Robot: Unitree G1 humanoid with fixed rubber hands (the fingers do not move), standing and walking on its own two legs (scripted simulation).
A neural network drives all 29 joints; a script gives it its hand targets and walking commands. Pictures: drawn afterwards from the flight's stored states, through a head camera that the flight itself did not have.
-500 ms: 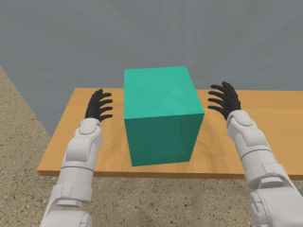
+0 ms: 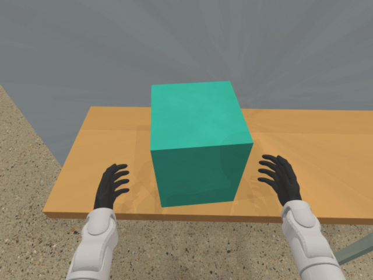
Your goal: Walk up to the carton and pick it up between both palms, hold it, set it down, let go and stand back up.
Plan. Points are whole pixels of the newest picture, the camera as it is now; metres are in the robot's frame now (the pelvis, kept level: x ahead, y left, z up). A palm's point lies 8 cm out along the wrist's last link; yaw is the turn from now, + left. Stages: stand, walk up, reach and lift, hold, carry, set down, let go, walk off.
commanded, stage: set down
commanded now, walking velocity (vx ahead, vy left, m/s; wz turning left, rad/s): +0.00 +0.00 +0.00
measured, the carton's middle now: (194, 146) +0.44 +0.00 +0.02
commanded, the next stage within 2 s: let go in 1.50 s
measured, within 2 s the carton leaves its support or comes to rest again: neither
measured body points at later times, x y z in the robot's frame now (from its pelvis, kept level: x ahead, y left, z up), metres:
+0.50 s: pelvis +0.02 +0.01 +0.00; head +0.04 +0.02 +0.45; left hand +0.22 +0.20 -0.03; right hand +0.23 -0.20 -0.03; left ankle -0.02 +0.14 -0.75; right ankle +0.04 -0.11 -0.75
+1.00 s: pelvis +0.03 +0.02 +0.00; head +0.04 +0.03 +0.45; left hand +0.20 +0.22 -0.06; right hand +0.21 -0.20 -0.06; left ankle -0.02 +0.14 -0.75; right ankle +0.04 -0.11 -0.75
